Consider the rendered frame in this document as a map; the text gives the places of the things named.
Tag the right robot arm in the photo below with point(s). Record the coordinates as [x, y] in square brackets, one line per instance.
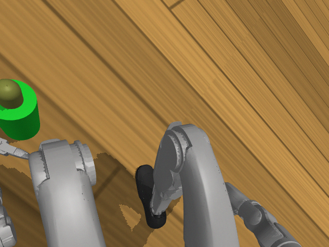
[265, 226]

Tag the left robot arm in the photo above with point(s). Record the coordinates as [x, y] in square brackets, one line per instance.
[8, 236]

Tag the right robot hand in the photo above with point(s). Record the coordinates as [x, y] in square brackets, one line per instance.
[236, 197]

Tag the left robot hand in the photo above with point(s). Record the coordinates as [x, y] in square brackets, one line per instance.
[6, 149]

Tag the right robot foot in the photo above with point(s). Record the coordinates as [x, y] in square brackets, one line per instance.
[145, 184]

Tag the bottle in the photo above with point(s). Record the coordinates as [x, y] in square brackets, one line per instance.
[19, 115]

